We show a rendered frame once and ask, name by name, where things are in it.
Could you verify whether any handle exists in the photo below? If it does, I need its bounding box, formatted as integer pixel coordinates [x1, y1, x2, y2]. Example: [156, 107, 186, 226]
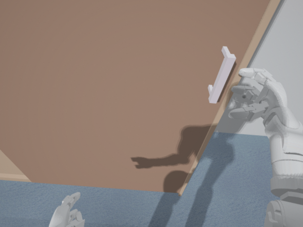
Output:
[208, 46, 236, 104]

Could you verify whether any left robot hand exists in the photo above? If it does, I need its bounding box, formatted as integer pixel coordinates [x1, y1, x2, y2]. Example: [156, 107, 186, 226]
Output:
[49, 192, 85, 227]

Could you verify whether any right robot hand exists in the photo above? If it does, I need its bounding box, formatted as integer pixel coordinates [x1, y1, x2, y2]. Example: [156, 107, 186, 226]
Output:
[228, 68, 288, 121]

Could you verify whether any wardrobe door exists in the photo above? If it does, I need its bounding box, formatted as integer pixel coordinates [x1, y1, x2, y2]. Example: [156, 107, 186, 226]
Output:
[0, 150, 24, 175]
[0, 0, 270, 193]

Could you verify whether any right robot forearm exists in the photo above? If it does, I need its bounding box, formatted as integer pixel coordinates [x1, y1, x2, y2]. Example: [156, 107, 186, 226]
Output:
[263, 107, 303, 205]

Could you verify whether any right robot upper arm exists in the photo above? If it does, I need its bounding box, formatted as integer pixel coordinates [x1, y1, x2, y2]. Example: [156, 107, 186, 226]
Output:
[264, 200, 303, 227]

